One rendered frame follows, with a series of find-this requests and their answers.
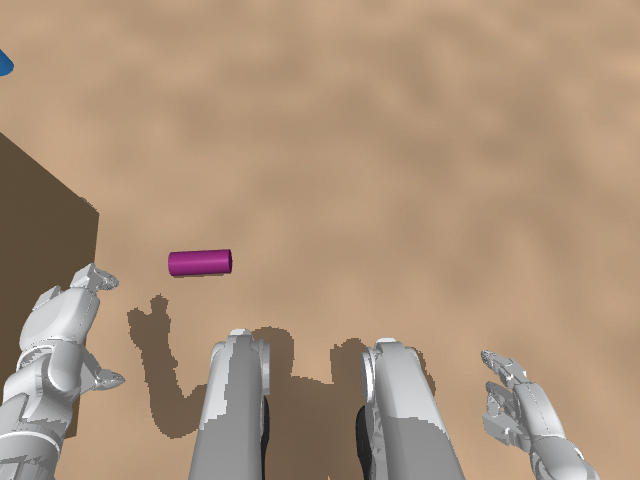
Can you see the right robot foot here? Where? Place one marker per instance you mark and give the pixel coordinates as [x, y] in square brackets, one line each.
[363, 446]

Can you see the right robot arm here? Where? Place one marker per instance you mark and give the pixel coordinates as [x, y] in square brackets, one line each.
[555, 458]

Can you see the right robot hand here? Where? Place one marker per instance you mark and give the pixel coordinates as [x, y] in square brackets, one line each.
[528, 414]

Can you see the left robot hand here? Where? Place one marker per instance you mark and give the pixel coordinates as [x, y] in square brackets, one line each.
[68, 316]

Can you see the left robot arm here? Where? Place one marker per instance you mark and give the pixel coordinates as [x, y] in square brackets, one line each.
[37, 409]

